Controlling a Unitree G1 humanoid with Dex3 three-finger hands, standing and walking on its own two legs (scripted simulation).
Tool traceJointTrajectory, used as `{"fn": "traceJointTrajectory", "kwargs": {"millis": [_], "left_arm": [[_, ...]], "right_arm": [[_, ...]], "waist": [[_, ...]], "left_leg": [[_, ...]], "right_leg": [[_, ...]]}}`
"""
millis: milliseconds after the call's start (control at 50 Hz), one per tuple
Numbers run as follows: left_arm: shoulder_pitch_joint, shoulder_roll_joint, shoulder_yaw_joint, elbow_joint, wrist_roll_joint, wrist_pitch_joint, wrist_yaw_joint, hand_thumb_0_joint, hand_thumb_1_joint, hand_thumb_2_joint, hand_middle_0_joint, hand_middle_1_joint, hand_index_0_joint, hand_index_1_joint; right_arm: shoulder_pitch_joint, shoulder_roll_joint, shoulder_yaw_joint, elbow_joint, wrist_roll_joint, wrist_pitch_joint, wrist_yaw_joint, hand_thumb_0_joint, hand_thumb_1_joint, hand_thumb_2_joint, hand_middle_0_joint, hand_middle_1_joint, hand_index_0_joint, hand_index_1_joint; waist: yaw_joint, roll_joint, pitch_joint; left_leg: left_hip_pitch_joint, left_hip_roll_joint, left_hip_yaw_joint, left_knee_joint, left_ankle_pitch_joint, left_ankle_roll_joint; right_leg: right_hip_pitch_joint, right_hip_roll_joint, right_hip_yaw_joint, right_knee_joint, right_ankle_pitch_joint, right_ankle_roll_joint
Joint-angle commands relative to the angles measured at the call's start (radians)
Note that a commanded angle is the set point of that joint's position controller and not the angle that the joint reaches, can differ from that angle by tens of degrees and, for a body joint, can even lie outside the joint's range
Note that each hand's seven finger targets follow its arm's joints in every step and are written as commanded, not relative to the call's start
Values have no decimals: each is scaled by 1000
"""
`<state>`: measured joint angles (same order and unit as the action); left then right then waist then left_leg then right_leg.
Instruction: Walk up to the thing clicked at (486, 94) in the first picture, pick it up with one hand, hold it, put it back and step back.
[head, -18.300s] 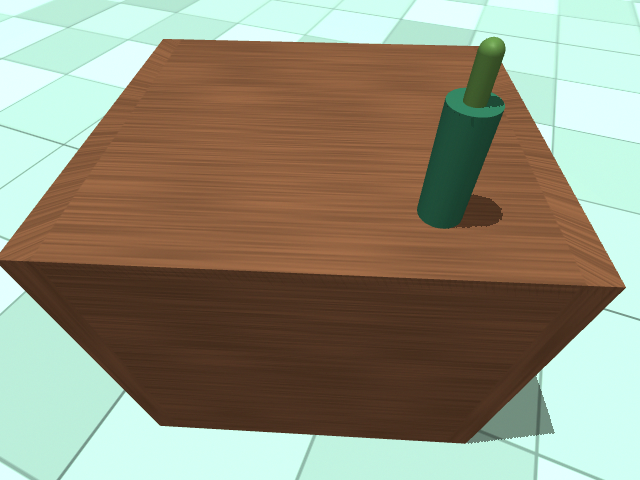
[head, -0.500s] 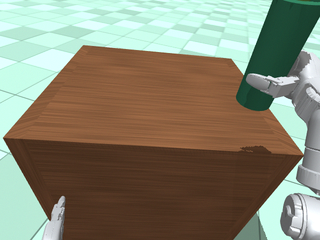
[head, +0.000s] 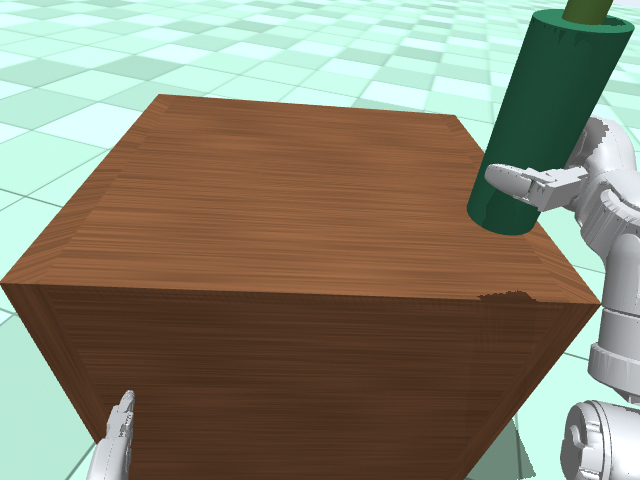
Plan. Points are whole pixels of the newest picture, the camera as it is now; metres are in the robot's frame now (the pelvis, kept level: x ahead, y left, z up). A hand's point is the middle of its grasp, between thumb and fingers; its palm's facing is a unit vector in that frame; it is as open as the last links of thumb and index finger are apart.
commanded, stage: crouch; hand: right
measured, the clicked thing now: (550, 94) +0.34 -0.17 +0.37
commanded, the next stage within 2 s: lower in 1.30 s
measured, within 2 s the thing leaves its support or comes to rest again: rests again in 1.90 s
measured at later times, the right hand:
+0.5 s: hand (474, 200) +0.42 -0.18 +0.21, palm faces +0.15 +0.99 -0.05, open 10.4 cm
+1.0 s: hand (459, 189) +0.48 -0.18 +0.19, palm faces +0.13 +0.99 -0.02, open 10.3 cm
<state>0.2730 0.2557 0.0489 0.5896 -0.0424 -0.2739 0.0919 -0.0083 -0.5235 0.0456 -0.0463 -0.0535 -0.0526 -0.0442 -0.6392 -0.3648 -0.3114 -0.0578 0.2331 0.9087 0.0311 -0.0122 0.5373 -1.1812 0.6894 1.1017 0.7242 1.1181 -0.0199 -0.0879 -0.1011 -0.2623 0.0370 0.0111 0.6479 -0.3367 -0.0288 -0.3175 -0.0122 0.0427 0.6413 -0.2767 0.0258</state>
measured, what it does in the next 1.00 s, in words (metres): stands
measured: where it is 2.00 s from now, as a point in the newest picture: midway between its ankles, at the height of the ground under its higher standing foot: outside the picture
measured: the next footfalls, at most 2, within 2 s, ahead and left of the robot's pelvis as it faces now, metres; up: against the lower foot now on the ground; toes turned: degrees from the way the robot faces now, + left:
none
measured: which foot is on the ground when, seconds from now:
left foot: down 0.00-1.00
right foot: down 0.00-1.00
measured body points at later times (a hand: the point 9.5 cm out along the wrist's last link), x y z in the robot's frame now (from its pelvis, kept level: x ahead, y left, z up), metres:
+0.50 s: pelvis -0.02 +0.00 +0.00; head -0.03 +0.01 +0.45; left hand +0.13 +0.27 -0.06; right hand +0.41 -0.23 +0.21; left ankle +0.01 +0.14 -0.72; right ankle +0.04 -0.14 -0.72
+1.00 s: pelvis -0.01 +0.00 -0.01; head +0.02 +0.00 +0.44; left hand +0.13 +0.27 -0.06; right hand +0.47 -0.24 +0.19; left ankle +0.01 +0.14 -0.72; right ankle +0.04 -0.14 -0.72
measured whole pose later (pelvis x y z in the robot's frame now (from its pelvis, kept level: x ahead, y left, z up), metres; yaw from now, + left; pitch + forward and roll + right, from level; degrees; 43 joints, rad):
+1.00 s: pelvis -0.01 +0.00 -0.01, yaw +3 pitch +5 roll +1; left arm 0.29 0.25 0.02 0.49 0.00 -0.30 0.10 -0.01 -0.52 0.04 -0.06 -0.05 -0.06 -0.04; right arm -0.87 -0.45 -0.35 0.79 0.09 0.22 0.06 -0.01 0.46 -1.10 0.69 1.05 0.73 1.06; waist 0.09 -0.02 -0.05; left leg -0.46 0.00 -0.04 0.68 -0.31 -0.03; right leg -0.50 -0.05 0.00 0.69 -0.28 0.02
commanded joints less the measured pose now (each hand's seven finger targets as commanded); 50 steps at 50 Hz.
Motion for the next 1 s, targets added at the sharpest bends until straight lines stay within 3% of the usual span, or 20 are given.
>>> {"fn": "traceJointTrajectory", "kwargs": {"millis": [0,80,180,220,260,320,360,400,440,520,540,580,620,680,720,740,820,880,920,980], "left_arm": [[-160,125,61,-163,11,-89,16,0,-527,33,-50,-53,-57,-46],[-122,109,50,-112,15,-115,5,0,-517,25,-54,-55,-64,-44],[-115,131,62,-253,20,-146,-3,0,-529,38,-53,-55,-61,-46],[-103,93,36,-186,17,-139,-1,0,-530,44,-51,-56,-59,-48],[-161,127,64,-236,20,-146,12,0,-530,46,-50,-55,-58,-47],[-170,69,-4,-208,25,-136,19,0,-523,42,-49,-54,-59,-44],[-223,92,-2,-257,29,-137,35,0,-521,39,-49,-54,-59,-43],[-159,109,11,-182,35,-118,41,0,-517,34,-49,-53,-60,-41],[-191,158,52,-238,39,-121,54,0,-517,34,-51,-54,-61,-42],[-79,130,37,-226,41,-115,63,0,-522,33,-53,-53,-61,-44],[-83,97,2,-248,39,-115,57,0,-523,35,-53,-54,-60,-45],[-37,124,47,-213,37,-111,58,0,-527,34,-54,-52,-60,-45],[-36,104,42,-156,39,-109,45,0,-524,30,-55,-52,-61,-45],[-43,90,29,-183,40,-120,28,0,-526,27,-57,-52,-63,-45],[-43,135,67,-251,42,-123,23,0,-529,28,-58,-52,-63,-45],[-38,116,41,-245,43,-121,17,0,-535,32,-57,-50,-60,-46],[-105,133,49,-317,40,-117,15,0,-537,39,-55,-50,-57,-47],[-101,131,41,-294,40,-104,19,0,-538,44,-52,-49,-54,-47],[-118,99,3,-310,41,-99,18,0,-536,45,-50,-51,-53,-47],[-53,96,-1,-287,42,-72,13,0,-534,43,-50,-51,-54,-47]], "right_arm": [[-673,-234,-69,-41,-2,-153,2,0,-41,-1393,1292,1517,1360,1517],[-697,-265,-91,130,-24,-243,6,0,-33,-1371,1273,1492,1340,1492],[-830,-371,-148,53,-43,-409,-15,0,-74,-1329,1267,1452,1325,1452],[-853,-372,-125,65,-41,-467,-17,0,-82,-1315,1266,1440,1321,1440],[-868,-433,-152,17,-46,-523,-28,0,-94,-1294,1261,1421,1312,1421],[-858,-369,-92,51,-48,-575,-31,0,-64,-1284,1246,1412,1299,1412],[-866,-398,-98,47,-52,-601,-36,0,-50,-1281,1240,1409,1294,1409],[-858,-403,-91,112,-56,-611,-35,0,-61,-1295,1252,1424,1305,1424],[-877,-410,-92,112,-54,-631,-38,0,-48,-1298,1249,1426,1305,1427],[-839,-379,-95,228,-45,-658,-29,0,-55,-1267,1216,1388,1269,1388],[-840,-355,-78,268,-46,-668,-21,0,-68,-1264,1217,1384,1269,1385],[-820,-375,-95,351,-54,-681,-8,0,-63,-1258,1203,1373,1255,1374],[-825,-353,-85,419,-63,-695,3,0,-87,-1237,1193,1351,1240,1352],[-890,-340,-62,430,-80,-726,7,0,-87,-1229,1178,1338,1225,1339],[-903,-369,-78,427,-87,-744,9,0,-105,-1234,1180,1340,1227,1340],[-898,-368,-76,460,-90,-752,13,0,-117,-1229,1182,1336,1226,1336],[-1019,-418,-97,397,-87,-808,26,0,-139,-1241,1201,1349,1243,1349],[-1061,-457,-115,384,-87,-837,29,0,-165,-1258,1226,1370,1267,1370],[-1079,-481,-124,372,-91,-859,24,0,-196,-1282,1258,1398,1299,1399],[-976,-490,-137,460,-100,-868,18,0,-219,-1285,1269,1403,1308,1403]], "waist": [[64,80,-176],[65,60,-158],[59,85,-371],[53,18,-326],[34,25,-387],[33,-31,-375],[33,-40,-452],[45,-87,-408],[63,-60,-451],[94,14,-375],[95,27,-343],[113,35,-296],[107,25,-237],[117,5,-254],[127,18,-331],[120,9,-335],[111,9,-486],[96,-31,-519],[89,-54,-547],[86,-58,-504]], "left_leg": [[-103,-40,56,-150,109,-1],[-136,-37,48,-139,98,-1],[-63,-39,38,-97,204,0],[-101,-39,34,-95,178,6],[-67,-39,26,-91,165,7],[-78,-38,10,-98,134,15],[-58,-40,8,-91,156,17],[-102,-45,15,-90,152,28],[-91,-50,22,-90,156,24],[-112,-53,24,-102,167,12],[-105,-54,29,-105,172,10],[-148,-54,30,-106,175,8],[-179,-49,19,-108,154,6],[-194,-53,18,-96,154,10],[-169,-54,17,-86,192,10],[-158,-53,16,-81,213,11],[-113,-53,13,-58,290,12],[-109,-55,15,-53,284,18],[-93,-59,18,-48,294,22],[-89,-63,20,-53,289,24]], "right_leg": [[149,26,-41,-109,40,-37],[110,22,-43,-108,16,-34],[176,19,-50,-66,120,-34],[157,16,-47,-65,95,-33],[160,16,-45,-61,89,-35],[140,13,-47,-60,60,-33],[171,7,-46,-53,75,-29],[167,1,-40,-67,66,-22],[181,-4,-37,-65,67,-23],[164,-6,-41,-65,70,-31],[136,-4,-44,-66,74,-33],[123,-5,-45,-73,70,-35],[89,-3,-50,-74,49,-34],[93,-4,-50,-74,44,-30],[122,-3,-49,-62,76,-31],[117,-1,-50,-54,100,-28],[165,-2,-44,-24,194,-27],[170,-4,-40,-19,205,-23],[180,-7,-42,-11,228,-20],[144,-4,-46,-15,225,-18]]}}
